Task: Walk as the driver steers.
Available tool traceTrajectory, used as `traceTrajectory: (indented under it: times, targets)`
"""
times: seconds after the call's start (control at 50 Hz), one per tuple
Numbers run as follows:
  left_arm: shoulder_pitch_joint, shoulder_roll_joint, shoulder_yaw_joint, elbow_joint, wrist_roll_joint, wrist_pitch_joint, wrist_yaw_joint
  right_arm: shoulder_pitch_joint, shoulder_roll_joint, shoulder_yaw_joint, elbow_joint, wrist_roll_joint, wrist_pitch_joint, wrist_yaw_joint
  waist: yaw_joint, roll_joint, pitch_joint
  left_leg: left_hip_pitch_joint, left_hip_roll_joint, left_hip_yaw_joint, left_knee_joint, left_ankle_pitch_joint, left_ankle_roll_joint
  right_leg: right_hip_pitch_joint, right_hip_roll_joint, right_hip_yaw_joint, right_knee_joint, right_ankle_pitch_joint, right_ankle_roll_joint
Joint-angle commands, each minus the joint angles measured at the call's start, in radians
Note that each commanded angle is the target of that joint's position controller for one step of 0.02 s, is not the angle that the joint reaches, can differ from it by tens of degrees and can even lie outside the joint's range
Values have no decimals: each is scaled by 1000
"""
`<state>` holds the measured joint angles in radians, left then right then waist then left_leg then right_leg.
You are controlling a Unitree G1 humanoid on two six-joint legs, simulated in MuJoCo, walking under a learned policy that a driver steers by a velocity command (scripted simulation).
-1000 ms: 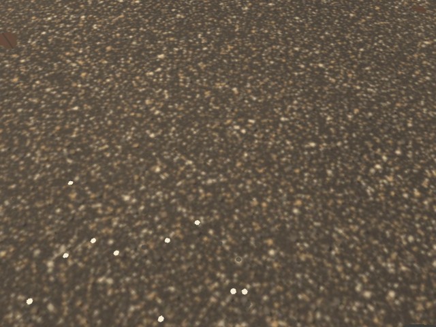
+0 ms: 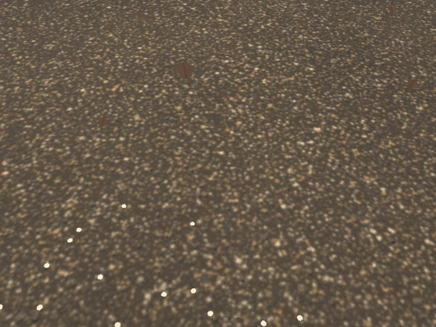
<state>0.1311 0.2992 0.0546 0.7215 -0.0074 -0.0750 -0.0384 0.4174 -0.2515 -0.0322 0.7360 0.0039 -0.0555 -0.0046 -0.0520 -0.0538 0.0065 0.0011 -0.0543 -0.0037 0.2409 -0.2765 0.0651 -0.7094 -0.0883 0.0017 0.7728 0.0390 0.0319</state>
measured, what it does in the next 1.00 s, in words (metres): walks ahead: right foot, then left foot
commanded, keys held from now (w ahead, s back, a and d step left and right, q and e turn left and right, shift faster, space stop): w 0.10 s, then w+e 0.20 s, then no key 0.70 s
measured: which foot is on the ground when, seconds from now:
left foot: down 0.00-0.22, up 0.24-0.62, down 0.64-1.00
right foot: up 0.00-0.18, down 0.20-0.64, up 0.66-0.88, down 0.90-1.00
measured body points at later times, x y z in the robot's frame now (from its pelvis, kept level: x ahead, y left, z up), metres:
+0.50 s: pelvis +0.28 -0.03 +0.00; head +0.32 -0.04 +0.45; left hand +0.39 +0.23 -0.12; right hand +0.44 -0.31 -0.09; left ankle +0.45 +0.12 -0.69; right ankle +0.28 -0.12 -0.74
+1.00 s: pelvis +0.41 -0.01 -0.01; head +0.42 -0.02 +0.44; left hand +0.51 +0.25 -0.14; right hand +0.52 -0.27 -0.13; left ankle +0.49 +0.09 -0.74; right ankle +0.37 -0.15 -0.74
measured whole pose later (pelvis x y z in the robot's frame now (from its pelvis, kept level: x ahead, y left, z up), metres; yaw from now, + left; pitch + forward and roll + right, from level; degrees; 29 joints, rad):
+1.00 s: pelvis +0.41 -0.01 -0.01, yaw -8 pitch +0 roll +0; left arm 0.26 0.25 0.03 0.89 0.02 0.02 0.03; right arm 0.15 -0.21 -0.02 0.80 -0.02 -0.01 -0.01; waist 0.01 0.01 0.02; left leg -0.34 -0.03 -0.01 0.52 -0.17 0.01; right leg -0.22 -0.03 0.04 0.57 -0.34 0.04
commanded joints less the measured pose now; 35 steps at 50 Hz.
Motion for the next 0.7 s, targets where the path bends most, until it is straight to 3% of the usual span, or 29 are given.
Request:
traceTrajectory:
  times: [0.02, 0.08, 0.12, 0.16, 0.18, 0.2, 0.22, 0.24, 0.26, 0.28, 0.3, 0.32, 0.38, 0.42, 0.48, 0.54, 0.58, 0.62, 0.64, 0.66, 0.68, 0.7]
  targets:
    - [-189, 25, -7, -111, -11, -23, -16, 14, -178, -48, -25, 10, -17, -11, -26, 125, 92, -57, 238, -106, -108, 308, 124, 13, 31, -21, -161, 104, -14]
    - [-240, 34, -7, -134, -12, -31, -35, 43, -189, -54, 11, 15, -10, -11, -26, 121, 114, 26, 279, -114, -73, 358, 120, 15, 44, -11, -246, 71, -53]
    - [-219, 49, -3, -133, -10, -34, -42, 35, -203, -59, 25, 15, -2, -14, -2, 135, 88, 98, 296, -100, -14, 512, 104, 50, 64, -28, -273, 1, -85]
    - [-120, 92, 17, -109, -5, -27, -34, 25, -226, -65, 28, 7, 7, -20, 51, 178, -14, 151, 282, -65, 141, 904, 78, 211, 130, -84, -249, -95, -130]
    - [20, 129, 37, -73, -5, -22, -25, 9, -222, -62, 26, 2, 16, -24, 129, 170, -107, 119, 245, -19, 328, 1046, 51, 407, 163, -111, -268, -77, -165]
    - [185, 170, 50, -43, -4, -15, -13, 15, -207, -53, 10, -13, 16, -30, 194, 132, -227, -96, 222, -5, 581, 873, 19, 736, 63, 20, -214, -39, -217]
    - [284, 266, 75, -31, -2, -13, -12, 149, -80, -15, -13, -23, -2, -13, 132, -141, -396, -538, 38, 6, 1038, 200, -69, 1149, -215, 568, -254, -252, -421]
    - [296, 177, 53, -18, -16, -10, -11, 95, -128, -18, -1, -17, -33, -1, 165, -135, -461, -664, -12, -129, 1149, -251, -64, 1193, -251, 816, -433, -365, -422]
    - [221, 152, 44, -29, -14, -4, -2, -35, -186, -35, -48, 25, -53, 11, 166, -99, -272, -761, 49, -140, 1178, -201, -54, 1058, -223, 675, -468, -407, -367]
    - [153, 139, 40, -45, -9, -1, 5, -111, -185, -28, -72, 28, -69, 11, 142, 6, -159, -752, 94, -120, 1114, -122, -41, 883, -186, 561, -495, -352, -338]
    - [108, 125, 35, -53, -1, -1, 7, -147, -175, -30, -79, 11, -75, 6, 103, 69, -72, -720, 126, -102, 1031, -77, -44, 725, -150, 480, -521, -256, -328]
    - [70, 104, 26, -65, 15, -5, 9, -128, -173, -35, -73, 2, -67, 2, 59, 53, -39, -646, 154, -100, 982, -46, -51, 613, -124, 406, -541, -89, -319]
    - [42, 94, 21, -53, 15, -18, 13, -60, -131, -27, -51, -15, -34, -10, 5, 13, -36, -525, 156, -61, 861, -37, -109, 444, -90, 234, -548, 360, -331]
    - [46, 118, 26, -33, 13, -22, 20, -101, -103, -17, -66, -24, -24, -20, 9, -4, -36, -491, 140, -34, 719, 56, -133, 392, -55, 138, -541, 481, -311]
    - [93, 122, 26, -3, 3, -5, 31, -202, -82, -9, -78, -19, -24, -14, 62, -10, -66, -426, 106, -24, 497, 302, -129, 411, -9, 78, -516, 387, -256]
    - [126, 127, 23, 24, 0, 15, 37, -266, -103, -17, -93, -9, -28, -2, 90, -23, -71, -409, 93, -52, 376, 373, -111, 488, -47, 125, -481, 250, -239]
    - [121, 126, 21, 33, 0, 25, 38, -281, -130, -31, -103, -16, -31, 4, 85, -28, -70, -398, 86, -64, 315, 317, -85, 535, -74, 170, -419, 195, -223]
    - [104, 99, 11, 40, -2, 33, 41, -224, -140, -42, -82, -30, -37, 5, 45, -15, -78, -288, 77, -51, 200, 387, -49, 537, -42, 180, -316, 113, -178]
    - [144, 67, 0, 43, 13, 29, 42, -206, -180, -49, -84, -40, -41, -2, 55, 52, -107, -181, 159, -120, 187, 704, -18, 503, 20, 153, -228, 13, -129]
    - [276, 18, -16, 57, 30, 21, 39, -209, -211, -49, -104, -52, -36, -7, 117, 204, -198, 33, 317, -273, 250, 979, 95, 362, 100, 116, -93, -316, -73]
    - [308, 16, -24, 78, 18, 28, 43, -179, -115, -30, -87, -41, -18, -7, 83, 286, -277, 64, 394, -373, 234, 917, 191, 331, 107, 86, 17, -594, -25]
    - [245, 71, -12, 65, 10, 46, 46, -160, -71, -15, -75, -25, -6, 1, 53, 254, -249, 28, 383, -417, 193, 743, 203, 294, 92, 94, 80, -701, 2]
